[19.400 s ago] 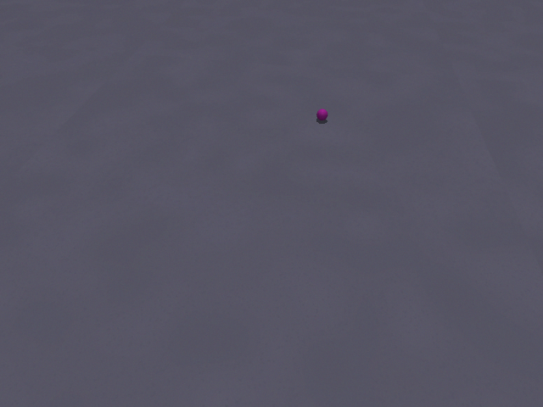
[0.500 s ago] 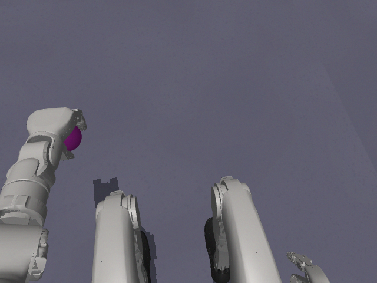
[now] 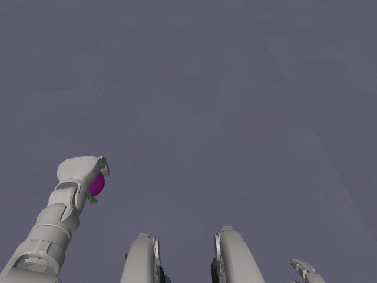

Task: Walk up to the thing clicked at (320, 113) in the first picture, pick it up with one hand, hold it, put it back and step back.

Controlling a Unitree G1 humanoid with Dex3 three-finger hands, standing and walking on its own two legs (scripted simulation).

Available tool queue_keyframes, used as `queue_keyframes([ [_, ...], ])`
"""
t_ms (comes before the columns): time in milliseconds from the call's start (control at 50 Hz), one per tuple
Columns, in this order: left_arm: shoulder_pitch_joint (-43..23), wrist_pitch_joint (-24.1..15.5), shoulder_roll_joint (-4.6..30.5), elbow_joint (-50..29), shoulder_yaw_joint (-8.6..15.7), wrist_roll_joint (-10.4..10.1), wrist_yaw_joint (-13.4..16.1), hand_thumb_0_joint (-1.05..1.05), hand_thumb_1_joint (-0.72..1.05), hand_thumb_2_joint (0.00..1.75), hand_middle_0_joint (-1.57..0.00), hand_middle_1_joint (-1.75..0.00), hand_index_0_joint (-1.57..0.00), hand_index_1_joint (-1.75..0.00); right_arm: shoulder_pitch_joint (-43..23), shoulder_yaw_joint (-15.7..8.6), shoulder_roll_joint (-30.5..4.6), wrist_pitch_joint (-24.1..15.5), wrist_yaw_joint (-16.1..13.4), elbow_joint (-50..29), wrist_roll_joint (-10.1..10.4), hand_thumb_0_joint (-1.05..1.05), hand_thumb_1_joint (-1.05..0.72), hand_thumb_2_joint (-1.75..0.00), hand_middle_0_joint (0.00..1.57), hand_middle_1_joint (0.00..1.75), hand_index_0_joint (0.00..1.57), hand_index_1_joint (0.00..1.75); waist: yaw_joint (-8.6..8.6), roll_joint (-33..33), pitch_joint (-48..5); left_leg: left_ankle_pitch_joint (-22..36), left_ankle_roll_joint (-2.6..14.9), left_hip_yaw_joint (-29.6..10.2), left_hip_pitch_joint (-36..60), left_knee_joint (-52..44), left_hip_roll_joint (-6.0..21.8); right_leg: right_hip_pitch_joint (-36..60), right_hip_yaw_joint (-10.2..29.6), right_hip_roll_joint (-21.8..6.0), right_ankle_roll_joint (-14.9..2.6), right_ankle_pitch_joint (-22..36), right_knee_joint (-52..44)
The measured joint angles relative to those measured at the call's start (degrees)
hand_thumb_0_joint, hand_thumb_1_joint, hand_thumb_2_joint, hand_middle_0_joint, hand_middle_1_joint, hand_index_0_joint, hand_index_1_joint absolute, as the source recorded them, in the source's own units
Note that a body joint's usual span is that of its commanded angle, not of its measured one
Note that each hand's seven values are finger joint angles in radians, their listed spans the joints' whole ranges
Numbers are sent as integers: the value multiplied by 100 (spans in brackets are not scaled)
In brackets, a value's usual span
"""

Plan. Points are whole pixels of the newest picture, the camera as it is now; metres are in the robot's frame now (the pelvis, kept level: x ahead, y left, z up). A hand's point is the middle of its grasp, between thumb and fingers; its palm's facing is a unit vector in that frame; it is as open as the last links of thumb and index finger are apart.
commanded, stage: lift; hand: left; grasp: from above
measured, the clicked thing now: (89, 182) +0.38 +0.24 -0.10
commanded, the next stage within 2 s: hold in 0.60 s
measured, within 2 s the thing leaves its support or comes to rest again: neither
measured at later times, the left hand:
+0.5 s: hand (76, 164) +0.37 +0.22 +0.02, palm faces -0.46 -0.07 -0.89, open 8.9 cm
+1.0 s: hand (66, 147) +0.39 +0.22 +0.07, palm faces -0.46 -0.05 -0.88, open 8.9 cm
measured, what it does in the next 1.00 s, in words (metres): rises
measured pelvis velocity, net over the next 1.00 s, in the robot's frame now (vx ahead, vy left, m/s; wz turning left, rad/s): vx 0.07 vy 0.00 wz -0.01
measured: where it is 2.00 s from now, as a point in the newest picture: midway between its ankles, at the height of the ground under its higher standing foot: outside the picture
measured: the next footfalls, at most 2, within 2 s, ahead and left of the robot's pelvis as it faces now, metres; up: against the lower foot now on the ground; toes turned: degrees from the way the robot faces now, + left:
none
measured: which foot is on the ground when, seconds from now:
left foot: down 0.00-1.00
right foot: down 0.00-1.00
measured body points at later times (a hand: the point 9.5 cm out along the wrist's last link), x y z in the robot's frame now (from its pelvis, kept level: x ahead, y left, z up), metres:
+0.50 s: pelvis +0.05 +0.00 +0.11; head +0.11 +0.00 +0.55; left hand +0.39 +0.22 +0.07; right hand +0.12 -0.28 -0.02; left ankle +0.07 +0.11 -0.58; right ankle +0.08 -0.14 -0.58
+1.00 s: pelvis +0.07 +0.00 +0.14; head +0.11 -0.02 +0.59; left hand +0.41 +0.22 +0.12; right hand +0.16 -0.28 +0.02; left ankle +0.07 +0.11 -0.58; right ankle +0.08 -0.14 -0.58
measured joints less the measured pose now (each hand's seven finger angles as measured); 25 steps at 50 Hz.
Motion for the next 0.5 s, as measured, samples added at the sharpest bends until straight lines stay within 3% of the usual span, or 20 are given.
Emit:
queue_keyframes([
  [220,282,-6,-301,379,-172,56,226,-2,8,56,-66,-69,-74,-68,301,-34,-22,-152,-74,184,2,0,-90,-90,20,30,20,30,54,-33,135,349,-23,123,1670,-1529,6,1620,37,33,-1,358,-1497],
  [500,336,72,-445,533,-122,106,368,-2,6,60,-66,-69,-74,-69,442,-122,-83,-51,29,169,-22,0,-90,-90,20,30,20,30,87,-118,420,775,-57,237,3239,-3060,-29,3128,76,34,-14,754,-2947],
])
